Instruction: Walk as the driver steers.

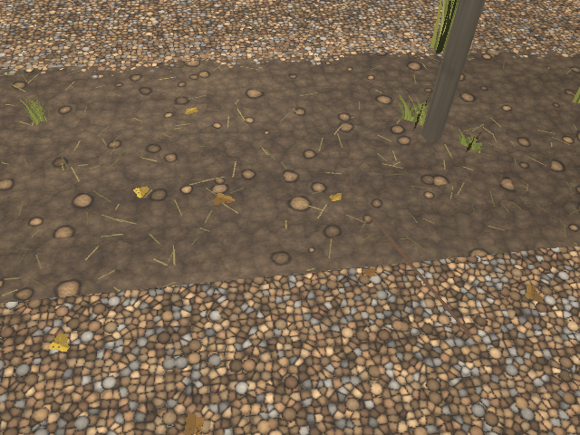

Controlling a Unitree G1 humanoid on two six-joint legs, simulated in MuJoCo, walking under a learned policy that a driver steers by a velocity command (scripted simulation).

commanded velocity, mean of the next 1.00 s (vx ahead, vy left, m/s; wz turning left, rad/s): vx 0.46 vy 0.00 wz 0.13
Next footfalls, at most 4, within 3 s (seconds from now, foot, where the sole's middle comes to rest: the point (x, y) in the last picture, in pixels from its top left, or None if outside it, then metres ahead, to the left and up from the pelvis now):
0.48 right None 0.30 -0.12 -0.76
0.98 left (245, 404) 0.66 0.12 -0.94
1.38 right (302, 319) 0.93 -0.02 -0.94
1.74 left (223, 342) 0.84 0.20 -0.94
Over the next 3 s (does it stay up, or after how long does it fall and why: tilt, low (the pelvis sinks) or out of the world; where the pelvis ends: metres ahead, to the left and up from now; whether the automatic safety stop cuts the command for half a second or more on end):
stays up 0.88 0.11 -0.17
